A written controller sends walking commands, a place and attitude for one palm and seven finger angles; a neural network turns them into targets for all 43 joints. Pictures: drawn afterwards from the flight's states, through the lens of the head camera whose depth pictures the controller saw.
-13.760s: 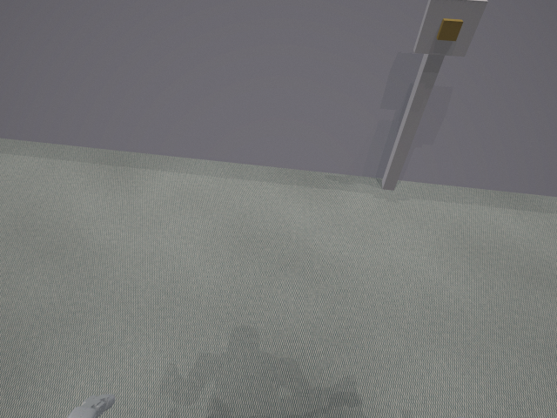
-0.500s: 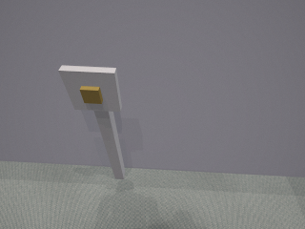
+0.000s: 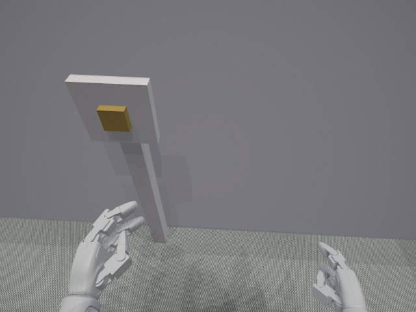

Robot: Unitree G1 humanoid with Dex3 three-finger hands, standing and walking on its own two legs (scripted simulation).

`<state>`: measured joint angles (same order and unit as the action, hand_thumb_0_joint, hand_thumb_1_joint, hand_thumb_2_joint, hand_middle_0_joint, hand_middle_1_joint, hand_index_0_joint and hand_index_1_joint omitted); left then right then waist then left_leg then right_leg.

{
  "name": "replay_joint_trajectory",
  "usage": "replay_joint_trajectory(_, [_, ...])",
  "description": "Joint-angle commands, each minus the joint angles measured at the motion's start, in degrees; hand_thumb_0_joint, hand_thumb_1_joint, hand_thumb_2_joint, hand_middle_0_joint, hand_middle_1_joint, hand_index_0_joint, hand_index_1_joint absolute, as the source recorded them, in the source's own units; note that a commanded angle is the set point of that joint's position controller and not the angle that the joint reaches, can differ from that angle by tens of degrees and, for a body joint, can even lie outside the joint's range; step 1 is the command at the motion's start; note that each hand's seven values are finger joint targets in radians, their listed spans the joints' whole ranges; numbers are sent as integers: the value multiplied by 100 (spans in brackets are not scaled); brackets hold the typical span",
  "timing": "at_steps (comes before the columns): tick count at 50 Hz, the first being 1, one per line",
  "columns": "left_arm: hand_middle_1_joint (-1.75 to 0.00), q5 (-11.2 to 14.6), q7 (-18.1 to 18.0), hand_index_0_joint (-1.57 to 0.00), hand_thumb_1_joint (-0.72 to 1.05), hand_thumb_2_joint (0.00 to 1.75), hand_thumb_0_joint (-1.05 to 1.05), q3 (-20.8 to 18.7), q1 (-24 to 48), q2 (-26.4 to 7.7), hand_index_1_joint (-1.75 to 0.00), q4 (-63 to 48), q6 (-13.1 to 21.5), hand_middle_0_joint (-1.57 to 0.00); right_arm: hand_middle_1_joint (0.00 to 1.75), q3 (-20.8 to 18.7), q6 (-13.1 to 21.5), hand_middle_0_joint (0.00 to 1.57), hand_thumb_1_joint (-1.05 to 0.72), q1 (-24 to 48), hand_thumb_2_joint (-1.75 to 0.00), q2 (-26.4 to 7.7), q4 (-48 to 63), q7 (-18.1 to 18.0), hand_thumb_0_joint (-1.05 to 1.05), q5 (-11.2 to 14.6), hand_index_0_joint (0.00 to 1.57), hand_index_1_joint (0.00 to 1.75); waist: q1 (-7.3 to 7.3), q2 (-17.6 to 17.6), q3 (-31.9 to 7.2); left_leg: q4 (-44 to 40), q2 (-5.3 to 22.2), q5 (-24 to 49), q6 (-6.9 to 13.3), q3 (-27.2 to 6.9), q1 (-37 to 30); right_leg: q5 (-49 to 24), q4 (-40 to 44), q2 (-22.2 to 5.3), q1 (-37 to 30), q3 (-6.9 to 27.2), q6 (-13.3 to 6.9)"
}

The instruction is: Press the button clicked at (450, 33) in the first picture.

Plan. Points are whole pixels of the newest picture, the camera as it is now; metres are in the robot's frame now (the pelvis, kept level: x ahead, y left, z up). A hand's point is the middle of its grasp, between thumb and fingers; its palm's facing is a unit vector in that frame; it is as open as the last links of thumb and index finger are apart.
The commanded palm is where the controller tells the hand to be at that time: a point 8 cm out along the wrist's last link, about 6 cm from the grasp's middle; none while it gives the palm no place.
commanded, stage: raise the hand and make a fist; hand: left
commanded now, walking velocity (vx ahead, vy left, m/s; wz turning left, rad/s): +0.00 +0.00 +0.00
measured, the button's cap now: (115, 117) +0.53 +0.24 +0.09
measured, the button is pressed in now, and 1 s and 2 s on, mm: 0 0 0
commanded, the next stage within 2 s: aim a knuckle at the button in 1.68 s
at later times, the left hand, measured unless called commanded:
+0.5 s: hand (110, 277) +0.19 +0.18 +0.02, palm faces -0.03 -1.00 +0.00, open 3.2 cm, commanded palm +0.15 +0.24 +0.03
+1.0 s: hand (73, 260) +0.20 +0.22 +0.06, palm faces +0.03 -1.00 -0.07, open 3.1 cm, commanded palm +0.17 +0.28 +0.07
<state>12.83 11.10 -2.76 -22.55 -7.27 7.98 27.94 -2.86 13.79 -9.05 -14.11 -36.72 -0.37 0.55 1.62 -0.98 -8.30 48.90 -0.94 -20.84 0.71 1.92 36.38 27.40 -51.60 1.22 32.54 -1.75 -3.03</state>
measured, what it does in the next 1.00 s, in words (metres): stands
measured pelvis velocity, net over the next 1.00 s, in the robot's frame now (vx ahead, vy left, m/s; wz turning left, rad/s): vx -0.01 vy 0.03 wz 0.03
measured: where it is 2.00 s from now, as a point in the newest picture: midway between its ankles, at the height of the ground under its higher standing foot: outside the picture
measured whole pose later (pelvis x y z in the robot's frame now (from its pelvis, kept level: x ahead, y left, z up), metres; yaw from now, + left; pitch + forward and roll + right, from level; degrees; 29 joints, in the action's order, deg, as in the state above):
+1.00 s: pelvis -0.01 +0.03 -0.01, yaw +2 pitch +9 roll -3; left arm 15.6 12.7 -9.2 -24.9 -15.3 -6.8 17.8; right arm 2.3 9.9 -12.8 -12.7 -28.5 -3.2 2.3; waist 0.3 2.4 -7.7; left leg 56.6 -0.5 -23.6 2.6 -1.1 42.1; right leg 27.9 -53.3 1.9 34.5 -4.8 -1.3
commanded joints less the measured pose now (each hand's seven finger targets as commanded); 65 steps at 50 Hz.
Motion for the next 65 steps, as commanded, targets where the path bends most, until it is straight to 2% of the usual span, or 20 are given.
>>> replay_joint_trajectory(1, [-81,14,597,-67,90,90,0,-1021,-1658,-1102,-81,-770,545,-67,30,-283,-26,20,-90,613,-90,-597,1417,69,0,10,20,30,-666,117,-746,399,-118,1064,-50,20,348,-2440,3,-266,-52,351,202])
replay_joint_trajectory(3, [-87,112,397,-72,90,90,0,-1057,-1136,-1130,-87,-1812,529,-72,30,-265,-162,20,-90,587,-90,-501,1628,25,0,-13,20,30,-597,828,-1010,545,-71,1071,4,-19,213,-2111,-104,-190,138,418,153])
replay_joint_trajectory(6, [-96,228,84,-81,90,90,0,-986,-540,-1086,-96,-3065,925,-81,30,-223,-177,20,-90,277,-90,-361,1588,-38,0,-57,20,30,-291,1263,-1376,910,64,1343,106,-234,-94,-2203,-188,-110,558,449,175])
replay_joint_trajectory(7, [-99,247,69,-83,90,90,0,-797,-42,-1087,-99,-3568,1093,-83,30,-187,-178,20,-90,166,-90,-407,1551,-77,0,-81,20,30,-45,985,-1405,1042,123,1261,152,-339,-66,-2086,-229,-54,806,446,220])
replay_joint_trajectory(9, [-105,257,228,-89,90,90,0,-350,140,-836,-105,-3449,1276,-89,30,-124,-97,20,-90,117,-90,-441,1410,-144,0,-68,20,30,226,857,-1095,1258,170,958,180,-435,126,-1651,-170,-35,1272,486,231])
replay_joint_trajectory(12, [-114,338,775,-97,90,90,0,-19,260,-753,-114,-2757,1122,-97,30,-33,42,20,-90,50,-90,-585,1293,-234,0,-10,20,30,495,349,-652,1528,221,482,218,-546,679,-1167,5,-45,1522,651,338])
replay_joint_trajectory(15, [-123,377,1158,-105,90,90,0,-367,-511,-1040,-123,-1823,129,-105,30,-53,-41,20,-90,36,-90,-660,1419,-325,0,162,20,30,195,-350,-778,1320,159,159,205,-470,1055,-619,451,-160,965,859,495])
replay_joint_trajectory(18, [-132,504,1162,-113,90,90,0,-1038,-1012,-1459,-132,-1895,-970,-113,30,-36,-270,20,-90,217,-90,-585,1760,-379,0,271,20,30,-296,-329,-1371,978,35,386,194,-356,868,-867,642,-341,-92,1037,604])
replay_joint_trajectory(20, [-138,627,793,-119,90,90,0,-1496,-932,-1584,-138,-2414,-1247,-119,30,-17,-377,20,-90,328,-90,-428,1835,-425,0,247,20,30,-460,-241,-1507,767,49,555,152,-372,645,-1211,609,-388,-416,957,622])
replay_joint_trajectory(22, [-144,692,321,-124,90,90,0,-1680,-852,-1501,-144,-2708,-1094,-124,30,15,-407,20,-90,273,-90,-306,1745,-432,0,189,20,30,-517,-173,-1331,599,126,781,132,-444,428,-1599,418,-219,-304,620,514])
replay_joint_trajectory(26, [-150,530,-49,-130,90,90,0,-1250,-781,-1174,-150,-2885,-269,-130,30,-18,-264,20,-90,18,-90,-325,1503,-340,0,107,20,30,-265,163,-820,440,180,831,111,-456,239,-1491,264,-47,424,195,339])
replay_joint_trajectory(30, [-150,336,308,-130,90,90,0,-566,-639,-981,-150,-2358,104,-130,30,-16,-76,20,-90,-82,-90,-555,1410,-295,0,113,20,30,74,227,-481,473,185,322,152,-505,289,-497,356,-18,1031,152,284])
replay_joint_trajectory(34, [-150,443,541,-130,90,90,0,-756,-618,-1312,-150,-2392,-198,-130,30,-51,30,20,-90,-91,-90,-694,1552,-367,0,225,20,30,-27,194,-683,198,155,-122,170,-506,117,210,682,-33,846,222,257])
replay_joint_trajectory(38, [-150,461,133,-130,90,90,0,-1284,-373,-1681,-150,-3133,-319,-130,30,2,10,20,-90,-53,-90,-613,1632,-422,0,203,20,30,-242,621,-970,-172,184,-15,142,-576,-344,-95,552,27,551,-62,162])
replay_joint_trajectory(42, [-150,430,-193,-130,90,90,0,-1159,-328,-1406,-150,-3032,-348,-130,30,56,-65,20,-90,-76,-90,-583,1593,-382,0,167,20,30,-147,648,-664,-321,248,93,106,-714,-574,-399,518,94,636,-251,142])
replay_joint_trajectory(47, [-150,267,183,-130,90,90,0,-677,-108,-1255,-150,-2275,-828,-130,30,141,-131,20,-90,-142,-90,-725,1633,-339,0,187,20,30,47,450,-128,-450,244,-145,116,-788,-466,-414,705,88,688,-256,169])
replay_joint_trajectory(51, [-150,373,445,-130,90,90,0,-1034,278,-1644,-150,-2574,-1069,-130,30,169,-71,20,-90,-161,-90,-747,1720,-401,0,224,20,30,-77,479,-557,-522,219,155,116,-745,-778,-618,858,62,314,-201,162])
replay_joint_trajectory(55, [-150,561,315,-130,90,90,0,-1469,527,-1821,-150,-3028,-890,-130,30,211,-5,20,-90,-162,-90,-649,1626,-410,0,198,20,30,-169,638,-909,-531,229,816,76,-708,-1221,-1070,864,85,36,-229,138])
replay_joint_trajectory(62, [-150,499,500,-130,90,90,0,-1213,721,-1635,-150,-2074,-1111,-130,30,240,-8,20,-90,-174,-90,-767,1431,-372,0,227,20,30,-15,497,-250,-690,229,519,76,-772,-1045,-934,1051,105,144,-246,153])
replay_joint_trajectory(65, [-150,547,718,-130,90,90,0,-1271,715,-1738,-150,-2088,-1349,-130,30,210,24,20,-90,-190,-90,-798,1487,-400,0,259,20,30,-93,520,-586,-732,202,792,86,-686,-1243,-1182,1145,67,-114,-214,168])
